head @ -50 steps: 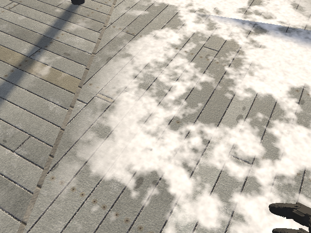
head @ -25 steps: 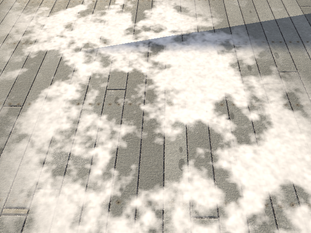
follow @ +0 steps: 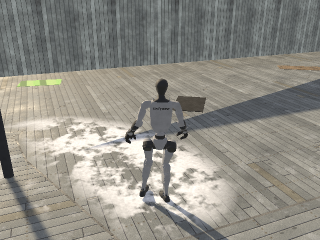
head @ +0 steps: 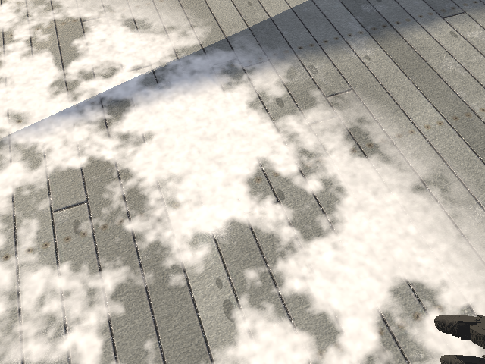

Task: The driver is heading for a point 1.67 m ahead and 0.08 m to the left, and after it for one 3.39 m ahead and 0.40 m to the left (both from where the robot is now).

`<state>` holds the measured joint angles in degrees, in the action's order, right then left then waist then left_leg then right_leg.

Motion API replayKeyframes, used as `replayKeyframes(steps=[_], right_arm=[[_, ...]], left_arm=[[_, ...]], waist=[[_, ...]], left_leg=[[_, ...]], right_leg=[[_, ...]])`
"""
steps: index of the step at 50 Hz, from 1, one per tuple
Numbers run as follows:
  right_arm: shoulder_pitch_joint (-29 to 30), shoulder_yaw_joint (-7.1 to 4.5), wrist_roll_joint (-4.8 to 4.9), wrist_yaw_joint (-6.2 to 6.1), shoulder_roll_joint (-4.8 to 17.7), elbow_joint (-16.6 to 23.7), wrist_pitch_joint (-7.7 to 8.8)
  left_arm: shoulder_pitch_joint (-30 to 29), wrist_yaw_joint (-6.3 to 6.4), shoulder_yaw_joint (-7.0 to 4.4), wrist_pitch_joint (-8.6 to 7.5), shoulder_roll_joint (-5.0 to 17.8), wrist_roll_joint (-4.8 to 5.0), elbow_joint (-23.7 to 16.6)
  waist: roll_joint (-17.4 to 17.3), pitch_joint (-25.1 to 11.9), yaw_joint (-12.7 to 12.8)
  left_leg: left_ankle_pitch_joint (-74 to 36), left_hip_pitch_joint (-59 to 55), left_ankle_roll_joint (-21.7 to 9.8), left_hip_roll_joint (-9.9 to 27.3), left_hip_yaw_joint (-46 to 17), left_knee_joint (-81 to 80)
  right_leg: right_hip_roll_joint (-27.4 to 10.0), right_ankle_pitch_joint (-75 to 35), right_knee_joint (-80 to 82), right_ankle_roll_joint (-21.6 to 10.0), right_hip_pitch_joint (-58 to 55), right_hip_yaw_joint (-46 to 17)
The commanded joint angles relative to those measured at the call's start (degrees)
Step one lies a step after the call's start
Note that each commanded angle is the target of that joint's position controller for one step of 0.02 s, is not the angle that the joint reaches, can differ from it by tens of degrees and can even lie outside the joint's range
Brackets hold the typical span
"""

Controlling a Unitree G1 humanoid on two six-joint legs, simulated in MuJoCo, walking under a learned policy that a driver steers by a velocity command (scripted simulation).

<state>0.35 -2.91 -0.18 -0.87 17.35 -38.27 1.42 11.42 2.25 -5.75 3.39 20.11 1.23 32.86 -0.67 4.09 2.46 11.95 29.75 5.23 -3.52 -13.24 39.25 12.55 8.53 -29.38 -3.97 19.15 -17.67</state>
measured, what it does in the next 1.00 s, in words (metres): steps on the spot: left foot, then right foot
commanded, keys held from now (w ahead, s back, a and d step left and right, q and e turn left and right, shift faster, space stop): e+shift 0.12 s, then shift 0.38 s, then q+shift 0.50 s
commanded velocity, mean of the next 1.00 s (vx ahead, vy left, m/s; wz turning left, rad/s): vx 0.02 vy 0.00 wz -0.05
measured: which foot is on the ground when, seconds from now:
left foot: up 0.00-0.06, down 0.08-0.50, up 0.52-0.88, down 0.90-1.00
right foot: down 0.00-0.08, up 0.10-0.46, down 0.48-0.90, up 0.92-1.00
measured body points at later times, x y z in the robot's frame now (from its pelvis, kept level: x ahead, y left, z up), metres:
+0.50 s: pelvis +0.04 +0.04 +0.00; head +0.07 +0.02 +0.45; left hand +0.28 +0.23 -0.09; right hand +0.07 -0.26 -0.12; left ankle +0.12 +0.16 -0.73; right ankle -0.01 -0.07 -0.74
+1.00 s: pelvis +0.05 +0.08 -0.01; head +0.11 +0.10 +0.44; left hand +0.23 +0.36 -0.11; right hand +0.19 -0.22 -0.09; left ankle +0.06 +0.16 -0.74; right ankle -0.01 -0.07 -0.66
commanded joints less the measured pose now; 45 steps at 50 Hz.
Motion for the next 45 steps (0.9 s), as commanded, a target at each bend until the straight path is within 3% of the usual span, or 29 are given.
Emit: replayKeyframes(steps=[1, 2, 3, 4, 5, 6, 7, 8, 10, 12, 15, 20, 23, 24, 25, 26, 27, 28, 29, 30, 31, 33, 34, 36, 40, 43, 44, 45], right_arm=[[0.76, -2.26, 0.24, 0.34, 6.15, 3.51, 1.94], [-1.01, -2.7, 0.39, 0.5, 6.62, 2.78, 2.29], [-2.77, -3.12, 0.32, 0.47, 7.27, 2.05, 2.42], [-1.89, -3.54, -0.43, 0.06, 9.94, 3.03, 1.77], [-2.08, -3.68, -2.52, 0.09, 11.44, 3.33, 0.95], [-2.56, -3.85, -2.18, -0.11, 9.55, 3.47, 0.97], [-1.3, -3.03, -1.45, -0.48, 6.64, 4.11, 0.73], [-1.01, -2.58, -0.84, -0.8, 5.58, 4.27, 0.09], [-1.9, -2.18, -0.45, -1.12, 6.25, 3.69, -0.71], [-4.51, -2.17, -0.89, -1.01, 6.74, 2.54, -1.16], [-6.53, -2.37, -0.67, -0.55, 7.86, 1.45, -1.59], [-7.47, -2.58, 0.46, 0.4, 9.3, -0.35, -2.05], [-8.64, -1.98, 1.84, 0.37, 8.49, -2.15, -2.14], [-11.55, -1.54, 1.88, 0.45, 7.22, -3.32, -1.67], [-12.49, -0.24, -0.48, 1.04, 3.49, -2.44, -0.86], [-9.88, 0.45, -0.69, 1.01, 1.29, -1.31, -0.32], [-8.74, 0.1, -0.68, 1.02, 3.96, -2.49, -0.43], [-8.05, -0.17, -0.17, 1.19, 4.35, -2.72, -0.56], [-7.19, -0.55, 0.1, 0.93, 5.67, -3.0, -1.0], [-7.04, -1.1, 0.17, 0.82, 7.62, -2.48, -1.47], [-7.62, -1.38, 0.74, 0.92, 8.24, -2.12, -1.69], [-8.69, -1.81, 1.81, 1.35, 7.87, -1.64, -2.08], [-8.58, -2.01, 1.96, 1.52, 7.21, -1.17, -2.44], [-9.11, -2.02, 1.91, 1.66, 5.63, -0.82, -3.44], [-9.41, -1.86, 2.03, 2.58, 4.84, 0.96, -4.48], [-11.35, -2.59, 2.07, 3.43, 5.59, 2.32, -5.14], [-13.73, -3.13, 1.96, 3.19, 5.96, 1.98, -5.31], [-16.92, -4.5, 1.49, 2.23, 8.9, 1.53, -5.22]], left_arm=[[-0.91, -0.16, -1.96, -0.38, 6.57, -0.01, -4.58], [-1.88, -0.29, -1.81, -0.35, 6.2, 0.25, -4.98], [-1.28, -0.51, -1.26, -0.31, 4.67, 0.61, -5.06], [4.24, -0.81, -0.14, -0.17, 0.99, -0.03, -4.32], [4.47, -1.24, -0.7, -0.49, 3.86, 0.19, -6.3], [3.9, -1.63, -1.92, -1.02, 9.21, -0.09, -5.8], [3.26, -1.64, -2.51, -0.81, 11.12, 0.1, -4.16], [3.35, -1.3, -2.35, -0.23, 10.02, -0.18, -2.84], [3.07, -1.24, -1.06, 0.07, 6.91, -0.38, -2.89], [0.62, -1.02, -0.01, -0.45, 4.73, -0.17, -3.74], [-1.09, -0.81, 0.84, -0.92, 3.6, -0.47, -3.79], [-1.33, -1.31, 1.77, -0.99, 2.85, -0.67, -2.29], [2.47, -1.91, 1.85, -1.06, 1.96, -0.9, 0.45], [2.34, -1.85, 1.69, -0.98, 3.51, -1.26, 0.26], [2.82, -1.36, 1.15, -0.6, 7.42, -1.96, -0.45], [-0.94, -1.81, 2.03, -1.0, 4.73, -3.52, 0.32], [-4.48, -2.11, 3.39, -1.94, -0.01, -4.05, -0.7], [-4.95, -2.07, 3.19, -2.57, 0.27, -4.04, 0.31], [-3.66, -1.8, 2.15, -2.89, 3.23, -3.47, 0.86], [-2.97, -1.45, 1.3, -3.04, 5.55, -2.78, 1.55], [-1.86, -0.96, 0.9, -2.83, 6.47, -2.67, 1.79], [-0.42, -0.03, 0.71, -2.36, 5.42, -2.63, 1.43], [-0.29, 0.29, 0.75, -2.36, 4.79, -2.5, 1.42], [-2.53, 0.44, 0.43, -2.47, 4.46, -1.97, 1.34], [-6.74, -0.05, -0.56, -2.19, 5.31, -1.71, 0.98], [-6.74, -0.58, -1.24, -2.27, 6.26, -0.32, 1.84], [-6.7, -0.74, -1.23, -2.44, 5.65, 0.28, 2.36], [-3.47, -1.15, -0.99, -2.86, 4.01, 0.05, 3.72]], waist=[[11.36, -9.45, -0.55], [11.6, -9.57, -1.53], [8.35, -10.68, -1.91], [-1.93, -14.21, 1.26], [-12.28, -11.77, 2.41], [-12.11, -10.62, 1.32], [-7.81, -9.02, 0.36], [-4.74, -8.08, 0.05], [-3.48, -6.06, -0.84], [-4.76, -6.52, -2.53], [-7.52, -8.77, -3.95], [-10.62, -9.6, -4.6], [-9.55, -9.27, -2.05], [-7.0, -10.07, -2.56], [5.93, -13.04, -4.23], [13.99, -10.9, -4.29], [9.35, -8.67, -3.68], [9.49, -7.25, -3.93], [9.88, -5.9, -2.79], [11.16, -4.03, -2.17], [11.94, -3.42, -2.13], [12.32, -3.83, -0.71], [10.65, -3.75, -0.53], [7.38, -3.6, -1.42], [7.31, -6.3, -1.86], [7.78, -8.22, -3.0], [6.83, -8.83, -4.38], [0.64, -9.53, -5.25]], left_leg=[[-0.82, -8.35, -1.05, -1.62, 2.19, -9.36], [-4.12, -11.71, -1.85, -0.74, 2.72, -14.9], [-10.07, -18.01, -3.93, 3.47, 1.68, -21.17], [-14.71, -27.22, -9.52, 15.96, -8.24, -19.83], [-18.97, -26.28, -17.39, 23.85, -19.29, -21.68], [-14.85, -24.56, -20.24, 26.17, -21.66, -22.36], [-10.08, -23.0, -18.72, 22.04, -14.97, -21.23], [-6.91, -21.77, -16.57, 18.32, -9.77, -20.45], [-10.91, -19.19, -16.61, 16.16, -4.77, -21.26], [-14.49, -20.79, -17.35, 14.62, -1.16, -21.69], [-16.54, -24.58, -18.57, 15.59, 0.43, -20.94], [-16.12, -23.0, -18.64, 17.19, 1.78, -20.15], [-17.97, -19.7, -15.7, 15.99, 3.81, -16.13], [-13.32, -15.05, -11.86, 14.5, 5.33, -14.42], [0.02, -7.92, -6.94, 9.37, 11.16, -4.83], [13.04, -7.33, -4.23, 6.25, 13.3, -7.84], [10.98, -11.58, -2.93, 7.41, 11.99, -6.56], [5.02, -11.42, -2.83, 6.31, 12.88, -8.31], [1.47, -10.1, -2.52, 5.57, 13.43, -7.87], [1.06, -7.93, -2.47, 5.41, 13.17, -5.9], [3.63, -6.49, -2.78, 5.11, 13.6, -2.27], [16.71, -0.81, -3.22, 5.38, 13.55, 9.95], [20.88, 2.49, -3.05, 6.53, 12.49, 15.58], [20.33, 4.45, -2.01, 8.29, 12.17, 17.62], [13.19, -2.98, -1.6, 8.01, 16.0, 9.42], [6.8, -9.03, -3.93, 5.92, 19.19, -0.8], [1.61, -14.1, -5.53, 4.29, 19.87, -6.58], [-8.9, -22.17, -8.47, 4.07, 14.93, -12.92]], right_leg=[[-12.32, -3.07, 4.21, -4.43, -6.66, -16.53], [-11.46, -2.01, 2.07, -3.49, -6.5, -16.99], [-8.84, 8.8, -3.32, -1.58, -4.08, -14.6], [-3.99, 26.79, -15.26, 0.84, 2.54, -6.77], [-0.76, 31.03, -25.64, 3.49, 12.57, 2.2], [-6.27, 26.22, -33.79, 6.12, 16.11, 4.56], [-8.53, 21.5, -36.76, 7.31, 16.05, 5.42], [-9.25, 18.5, -39.62, 8.06, 15.83, 6.42], [-9.81, 15.95, -43.16, 8.82, 16.03, 10.2], [-10.56, 15.29, -38.95, 9.15, 15.47, 12.71], [-11.96, 16.46, -30.37, 9.5, 12.74, 13.27], [-12.15, 15.59, -12.89, 7.74, 1.9, 16.38], [-10.77, 3.43, 7.47, 4.14, -8.82, 18.28], [-13.58, -1.89, 9.98, 1.98, -15.29, 14.34], [-24.65, -15.07, 8.99, -1.77, -22.51, 2.05], [-30.06, -11.72, 9.74, -7.96, -12.14, -0.88], [-26.77, -5.83, 11.17, -7.3, -9.07, 2.97], [-23.77, -2.35, 10.1, -4.58, -9.29, 6.36], [-22.17, -1.16, 9.51, -3.06, -10.25, 8.17], [-23.45, -3.83, 9.23, -3.23, -10.22, 7.67], [-25.09, -8.61, 8.67, -4.25, -10.24, 7.28], [-30.5, -18.69, 7.95, -8.29, -13.11, 4.67], [-32.98, -23.23, 7.86, -10.06, -14.57, 3.89], [-33.07, -24.94, 7.79, -10.22, -15.67, 6.76], [-30.84, -25.74, 6.41, -7.91, -14.26, 14.84], [-30.98, -23.92, 1.78, -5.07, -14.56, 18.91], [-29.79, -20.51, -2.71, -2.56, -12.02, 21.75], [-25.96, -11.99, -12.38, 1.63, -5.86, 25.65]])
Velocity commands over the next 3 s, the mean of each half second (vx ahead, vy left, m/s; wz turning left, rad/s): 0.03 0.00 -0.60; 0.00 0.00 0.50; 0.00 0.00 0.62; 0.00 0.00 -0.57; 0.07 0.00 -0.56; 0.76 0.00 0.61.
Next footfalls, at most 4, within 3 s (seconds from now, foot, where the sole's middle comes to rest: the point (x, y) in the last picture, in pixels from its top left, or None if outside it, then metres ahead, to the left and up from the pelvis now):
0.08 left None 0.16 0.15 -0.77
0.48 right None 0.03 -0.08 -0.77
0.90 left None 0.10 0.16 -0.77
1.46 right None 0.20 -0.04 -0.77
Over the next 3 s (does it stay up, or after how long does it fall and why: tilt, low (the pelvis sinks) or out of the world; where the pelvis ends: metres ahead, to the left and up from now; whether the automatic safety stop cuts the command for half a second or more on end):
stays up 0.44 0.06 -0.04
